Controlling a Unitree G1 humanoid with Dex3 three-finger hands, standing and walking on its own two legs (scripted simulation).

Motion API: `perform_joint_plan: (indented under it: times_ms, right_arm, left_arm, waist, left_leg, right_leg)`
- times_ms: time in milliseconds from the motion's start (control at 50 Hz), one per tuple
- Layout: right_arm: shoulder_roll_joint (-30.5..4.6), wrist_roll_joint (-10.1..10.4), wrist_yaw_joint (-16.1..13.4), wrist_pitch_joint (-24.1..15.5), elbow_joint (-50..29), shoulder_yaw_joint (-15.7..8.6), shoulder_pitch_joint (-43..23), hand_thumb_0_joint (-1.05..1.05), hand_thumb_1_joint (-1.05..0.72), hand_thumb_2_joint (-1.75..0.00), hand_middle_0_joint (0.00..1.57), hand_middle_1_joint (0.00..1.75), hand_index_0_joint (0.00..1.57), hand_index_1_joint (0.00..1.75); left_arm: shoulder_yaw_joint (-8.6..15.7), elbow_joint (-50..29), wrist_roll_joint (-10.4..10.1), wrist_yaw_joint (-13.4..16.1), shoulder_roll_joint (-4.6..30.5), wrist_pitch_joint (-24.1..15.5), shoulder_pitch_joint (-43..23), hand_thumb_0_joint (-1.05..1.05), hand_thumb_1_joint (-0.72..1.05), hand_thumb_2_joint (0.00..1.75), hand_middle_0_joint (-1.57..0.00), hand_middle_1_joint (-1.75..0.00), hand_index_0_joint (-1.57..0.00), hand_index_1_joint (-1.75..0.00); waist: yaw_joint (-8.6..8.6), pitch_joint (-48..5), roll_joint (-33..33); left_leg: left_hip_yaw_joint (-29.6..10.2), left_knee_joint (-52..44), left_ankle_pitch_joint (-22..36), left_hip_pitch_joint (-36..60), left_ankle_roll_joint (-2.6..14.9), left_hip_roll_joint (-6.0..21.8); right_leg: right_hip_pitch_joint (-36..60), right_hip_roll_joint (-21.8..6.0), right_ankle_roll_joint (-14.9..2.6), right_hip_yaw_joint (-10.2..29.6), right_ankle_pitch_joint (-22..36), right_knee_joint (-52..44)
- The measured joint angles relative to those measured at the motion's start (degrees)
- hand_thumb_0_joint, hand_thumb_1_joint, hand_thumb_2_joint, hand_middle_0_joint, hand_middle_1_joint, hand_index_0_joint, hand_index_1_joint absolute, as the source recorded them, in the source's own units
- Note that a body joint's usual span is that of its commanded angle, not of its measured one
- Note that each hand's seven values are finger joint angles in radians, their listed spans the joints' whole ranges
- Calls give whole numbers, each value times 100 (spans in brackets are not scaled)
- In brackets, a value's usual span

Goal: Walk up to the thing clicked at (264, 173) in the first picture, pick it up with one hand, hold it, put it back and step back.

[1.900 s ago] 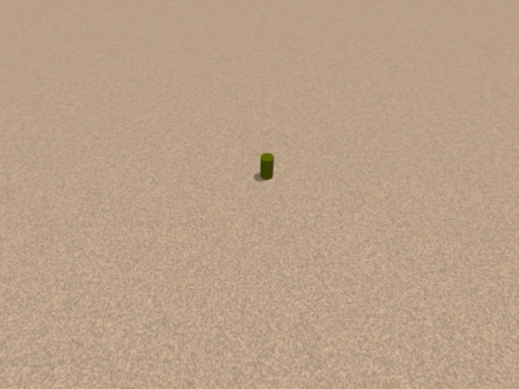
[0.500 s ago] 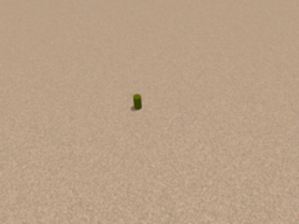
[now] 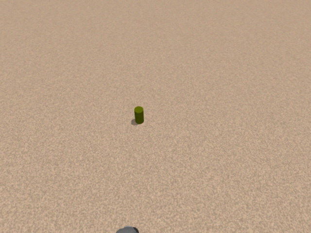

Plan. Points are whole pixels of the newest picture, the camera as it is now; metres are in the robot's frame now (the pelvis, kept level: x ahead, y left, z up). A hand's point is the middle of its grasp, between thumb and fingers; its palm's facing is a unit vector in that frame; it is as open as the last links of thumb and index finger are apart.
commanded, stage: walk up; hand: left
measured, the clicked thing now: (139, 115) +1.06 +0.22 -0.69
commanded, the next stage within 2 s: none
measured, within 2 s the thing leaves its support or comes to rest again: neither
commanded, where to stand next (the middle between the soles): +0.72 +0.03 m, yaw -3 degrees
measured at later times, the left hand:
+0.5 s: hand (92, 166) +0.33 +0.25 -0.12, palm faces -0.04 -0.90 -0.44, open 7.4 cm
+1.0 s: hand (92, 137) +0.47 +0.30 -0.15, palm faces -0.07 -0.94 -0.35, open 7.4 cm
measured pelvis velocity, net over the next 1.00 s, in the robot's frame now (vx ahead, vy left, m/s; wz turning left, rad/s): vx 0.43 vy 0.03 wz -0.04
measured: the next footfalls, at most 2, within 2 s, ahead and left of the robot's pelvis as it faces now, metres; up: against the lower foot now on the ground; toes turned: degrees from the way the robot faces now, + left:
right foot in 0.40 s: +0.34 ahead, -0.15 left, +0.00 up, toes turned -7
left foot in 0.84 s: +0.52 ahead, +0.12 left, +0.00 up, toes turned +3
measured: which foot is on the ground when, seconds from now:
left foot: down 0.00-0.42, up 0.44-0.82, down 0.84-1.00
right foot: down 0.00-0.04, up 0.06-0.38, down 0.40-0.88, up 0.90-1.00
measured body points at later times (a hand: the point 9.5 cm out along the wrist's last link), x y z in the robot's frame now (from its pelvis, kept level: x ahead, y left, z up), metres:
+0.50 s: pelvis +0.23 -0.03 -0.01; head +0.24 -0.06 +0.44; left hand +0.34 +0.30 -0.09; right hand +0.27 -0.36 -0.14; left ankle +0.16 +0.11 -0.67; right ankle +0.30 -0.14 -0.72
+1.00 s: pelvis +0.43 +0.03 +0.00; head +0.44 +0.05 +0.45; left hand +0.47 +0.35 -0.13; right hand +0.51 -0.30 -0.08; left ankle +0.48 +0.12 -0.72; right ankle +0.38 -0.13 -0.65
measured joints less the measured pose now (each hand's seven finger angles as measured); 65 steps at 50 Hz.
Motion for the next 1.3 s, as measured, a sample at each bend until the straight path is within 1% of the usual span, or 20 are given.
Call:
perform_joint_plan:
  times_ms: [20,40,60,120,160,220,280,360,400,440,500,560,700,820,860,880,940,1000,1160,1300]
  right_arm:
    - [53,-9,-26,-35,-9,-14,-54,1,-91,-90,20,30,20,30]
    - [122,-35,-51,-85,-46,-15,-121,1,-91,-90,20,30,20,30]
    - [144,-69,-71,-151,-146,-9,-154,1,-91,-90,20,30,20,30]
    - [216,54,-126,-271,-396,21,-110,1,-91,-90,20,30,21,30]
    - [271,126,-176,-270,-480,87,3,0,-91,-90,20,30,21,30]
    - [253,170,-211,-274,-507,159,254,0,-91,-90,20,30,21,30]
    - [153,148,-213,-236,-476,181,464,0,-91,-90,20,30,21,30]
    - [-49,139,-174,-198,-439,143,666,0,-90,-90,20,30,21,30]
    - [-129,157,-166,-145,-421,125,789,1,-90,-90,20,30,21,30]
    - [-186,166,-197,-70,-329,95,818,1,-91,-90,20,30,21,30]
    - [-140,153,-231,78,-183,139,751,1,-91,-90,20,30,20,30]
    - [-150,194,-201,74,-146,172,618,1,-91,-90,20,30,20,30]
    - [-125,133,-59,38,-305,122,466,1,-91,-90,20,30,20,30]
    - [-103,83,13,30,-255,56,352,1,-91,-90,20,30,20,30]
    - [-55,76,-1,-33,-249,28,300,1,-91,-90,20,30,20,30]
    - [-10,58,-19,-81,-270,25,252,1,-91,-90,20,30,20,30]
    - [27,118,-78,-200,-443,42,243,1,-91,-90,20,30,20,30]
    - [147,184,-147,-214,-489,115,353,0,-91,-90,20,30,21,30]
    - [174,181,-215,-240,-468,204,778,0,-91,-90,20,30,21,30]
    - [11,150,-222,-111,-470,150,1036,1,-91,-90,20,30,21,30]
  left_arm:
    - [4,-11,-4,19,62,22,-12,1,90,90,-21,-30,-20,-30]
    - [15,-5,-17,54,112,60,-48,1,90,90,-21,-30,-20,-30]
    - [16,0,-50,94,99,104,-84,1,90,90,-21,-30,-20,-30]
    - [-83,46,-91,165,68,169,-176,1,91,90,-21,-30,-20,-30]
    - [-108,29,-108,148,117,146,-239,1,91,90,-21,-30,-20,-30]
    - [-65,-100,-124,84,184,105,-375,1,91,90,-21,-30,-20,-30]
    - [-20,-229,-98,-4,214,96,-532,1,91,90,-21,-30,-20,-30]
    - [29,-265,-23,-95,176,56,-663,1,91,90,-21,-30,-20,-30]
    - [57,-274,14,-105,195,-9,-629,1,91,90,-21,-30,-20,-30]
    - [114,-263,50,-53,133,-75,-651,1,91,90,-21,-30,-20,-30]
    - [56,-317,10,9,30,-95,-615,0,91,90,-21,-30,-20,-30]
    - [-27,-315,-30,46,-105,-101,-471,0,91,90,-21,-30,-20,-30]
    - [-52,-234,-7,75,-76,-101,-98,1,90,90,-21,-30,-20,-30]
    - [-12,-247,1,83,112,-65,39,1,90,90,-21,-30,-20,-30]
    - [-1,-198,10,100,199,-17,46,1,90,90,-21,-30,-20,-30]
    - [10,-153,10,124,230,20,22,1,90,90,-21,-30,-20,-30]
    - [-57,-23,-12,179,136,140,-75,1,91,90,-21,-30,-20,-30]
    - [-114,15,-52,162,161,146,-199,1,91,90,-21,-30,-20,-30]
    - [-39,-83,-38,58,153,168,-414,1,91,90,-21,-30,-20,-30]
    - [-25,-108,9,13,-12,151,-617,1,91,90,-21,-30,-20,-30]
  waist:
    - [3,42,-153]
    - [10,116,-349]
    - [-13,157,-405]
    - [-194,152,-309]
    - [-278,115,-331]
    - [-364,63,-356]
    - [-392,59,-341]
    - [-474,55,-176]
    - [-497,-28,-77]
    - [-461,-43,190]
    - [-317,-62,229]
    - [-203,-53,294]
    - [-117,-18,242]
    - [-51,-16,67]
    - [-81,-27,-130]
    - [-77,12,-303]
    - [-210,16,-275]
    - [-318,-10,-336]
    - [-413,50,-396]
    - [-550,110,-127]
  left_leg:
    - [72,-5,261,86,0,-120]
    - [211,110,158,161,-12,-247]
    - [289,269,-47,191,-14,-282]
    - [322,327,-437,482,36,-204]
    - [392,40,-477,852,14,-201]
    - [447,-295,-560,1306,-3,-252]
    - [511,-395,-765,1632,-19,-297]
    - [545,-123,-1263,1895,-110,-251]
    - [505,326,-1702,1905,-143,-161]
    - [231,1286,-2073,1653,37,41]
    - [-84,2910,-2070,918,106,-286]
    - [-128,3339,-1583,256,133,-372]
    - [-208,1912,-806,-439,-38,-91]
    - [-30,425,-371,-28,25,-48]
    - [87,307,-58,177,54,-208]
    - [217,435,-178,240,77,-322]
    - [282,660,-591,410,163,-319]
    - [311,246,-579,826,188,-368]
    - [449,-595,-617,1692,263,-615]
    - [491,-361,-1167,1983,159,-651]
  right_leg:
    - [-16,-138,8,39,-228,281]
    - [-156,-324,-45,120,-388,802]
    - [-440,-347,-87,258,-293,1560]
    - [-1402,-32,-205,500,-271,3538]
    - [-1944,-38,-210,531,5,3983]
    - [-2520,-259,-121,502,291,3637]
    - [-2799,-535,-14,397,531,2646]
    - [-2740,-666,-27,248,1199,1372]
    - [-2492,-594,-58,142,1553,982]
    - [-2463,-400,-37,-24,1332,1355]
    - [-2265,-403,-93,-63,939,1498]
    - [-1830,-376,-77,-64,1012,977]
    - [-1104,-295,-55,-106,968,207]
    - [-765,-359,184,-188,374,471]
    - [-742,-543,226,-155,5,854]
    - [-853,-704,120,-46,-112,1282]
    - [-1567,-450,-110,331,-214,3049]
    - [-2203,-334,-178,454,189,3712]
    - [-2939,-641,57,380,984,2512]
    - [-2573,-587,-39,91,1486,1001]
